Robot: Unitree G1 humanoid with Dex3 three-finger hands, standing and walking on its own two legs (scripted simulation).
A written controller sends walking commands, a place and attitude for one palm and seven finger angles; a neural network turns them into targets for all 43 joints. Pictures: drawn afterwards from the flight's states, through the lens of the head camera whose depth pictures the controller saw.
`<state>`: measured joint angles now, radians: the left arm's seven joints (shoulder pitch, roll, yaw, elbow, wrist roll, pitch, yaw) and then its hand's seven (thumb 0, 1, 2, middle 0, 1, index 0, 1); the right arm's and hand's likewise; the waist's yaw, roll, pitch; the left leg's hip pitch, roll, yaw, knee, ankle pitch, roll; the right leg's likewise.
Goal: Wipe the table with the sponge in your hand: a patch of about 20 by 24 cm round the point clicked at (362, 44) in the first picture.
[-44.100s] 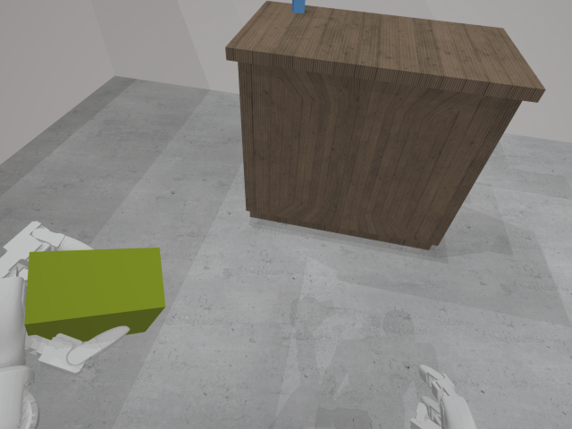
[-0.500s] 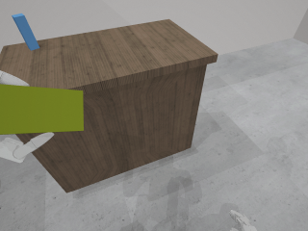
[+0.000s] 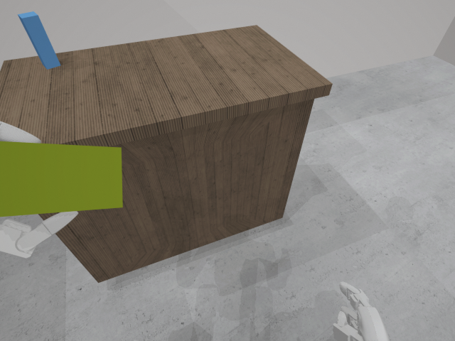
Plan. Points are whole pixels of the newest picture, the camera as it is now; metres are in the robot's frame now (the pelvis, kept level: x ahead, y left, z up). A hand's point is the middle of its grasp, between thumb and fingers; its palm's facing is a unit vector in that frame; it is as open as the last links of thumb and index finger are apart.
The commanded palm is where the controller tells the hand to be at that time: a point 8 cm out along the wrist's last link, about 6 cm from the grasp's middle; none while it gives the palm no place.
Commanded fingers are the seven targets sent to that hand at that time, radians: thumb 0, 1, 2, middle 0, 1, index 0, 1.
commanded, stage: stop stepping back and stand still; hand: left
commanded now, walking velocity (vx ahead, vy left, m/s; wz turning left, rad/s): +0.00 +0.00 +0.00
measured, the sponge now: (73, 181) +0.24 +0.20 +0.24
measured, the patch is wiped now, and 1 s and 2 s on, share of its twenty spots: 1.00 1.00 1.00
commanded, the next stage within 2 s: stand and wait in 0.32 s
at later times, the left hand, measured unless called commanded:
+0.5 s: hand (2, 167) +0.23 +0.26 +0.27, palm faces +0.49 -0.81 -0.33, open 10.6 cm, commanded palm +0.17 +0.30 +0.28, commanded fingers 0.00 0.10 1.30 -1.20 -1.60 -1.20 -1.60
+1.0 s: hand (17, 168) +0.23 +0.24 +0.27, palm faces +0.48 -0.80 -0.36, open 10.6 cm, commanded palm +0.17 +0.29 +0.28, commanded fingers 0.00 0.10 1.30 -1.20 -1.60 -1.20 -1.60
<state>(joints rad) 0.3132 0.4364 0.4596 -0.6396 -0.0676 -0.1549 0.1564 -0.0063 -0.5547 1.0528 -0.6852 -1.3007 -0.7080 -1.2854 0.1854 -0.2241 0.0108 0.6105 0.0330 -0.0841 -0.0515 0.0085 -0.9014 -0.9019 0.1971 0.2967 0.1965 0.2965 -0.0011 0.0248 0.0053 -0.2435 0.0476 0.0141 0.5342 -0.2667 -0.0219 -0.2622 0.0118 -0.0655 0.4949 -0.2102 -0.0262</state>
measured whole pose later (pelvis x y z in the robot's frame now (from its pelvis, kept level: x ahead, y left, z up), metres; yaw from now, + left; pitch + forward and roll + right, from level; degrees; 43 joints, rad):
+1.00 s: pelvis +0.01 +0.01 +0.01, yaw -1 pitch +0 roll -1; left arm 0.31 0.41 0.46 -0.62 -0.07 -0.16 0.16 -0.01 -0.56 1.05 -0.68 -1.30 -0.71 -1.29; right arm 0.17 -0.21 0.02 0.62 0.03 -0.05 -0.05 0.01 -0.90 -0.90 0.20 0.30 0.20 0.30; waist 0.00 0.05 0.00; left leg -0.22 0.04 0.03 0.48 -0.25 -0.01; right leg -0.23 0.01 -0.04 0.42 -0.18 -0.01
